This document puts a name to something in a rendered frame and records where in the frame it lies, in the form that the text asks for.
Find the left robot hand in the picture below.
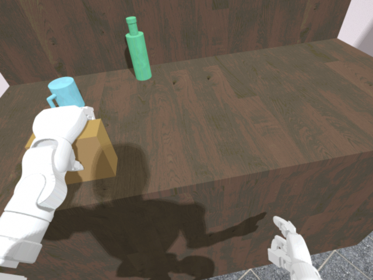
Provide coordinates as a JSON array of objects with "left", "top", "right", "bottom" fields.
[{"left": 33, "top": 105, "right": 95, "bottom": 172}]

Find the table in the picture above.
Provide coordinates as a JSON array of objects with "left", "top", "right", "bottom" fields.
[{"left": 0, "top": 0, "right": 373, "bottom": 280}]

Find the right robot hand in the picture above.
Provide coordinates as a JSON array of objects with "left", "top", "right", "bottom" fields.
[{"left": 268, "top": 216, "right": 312, "bottom": 272}]

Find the sponge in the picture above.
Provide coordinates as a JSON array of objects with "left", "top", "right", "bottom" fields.
[{"left": 25, "top": 119, "right": 118, "bottom": 184}]

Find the robot right forearm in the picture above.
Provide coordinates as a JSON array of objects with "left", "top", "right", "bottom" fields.
[{"left": 290, "top": 262, "right": 322, "bottom": 280}]

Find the robot left forearm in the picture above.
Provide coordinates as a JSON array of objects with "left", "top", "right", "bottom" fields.
[{"left": 0, "top": 134, "right": 72, "bottom": 268}]

